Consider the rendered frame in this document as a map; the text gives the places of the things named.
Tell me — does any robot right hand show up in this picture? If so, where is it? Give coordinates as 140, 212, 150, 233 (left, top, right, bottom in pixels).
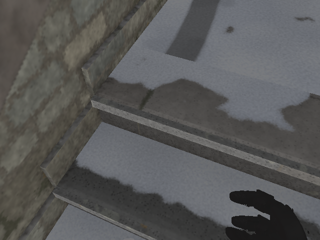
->
225, 189, 309, 240

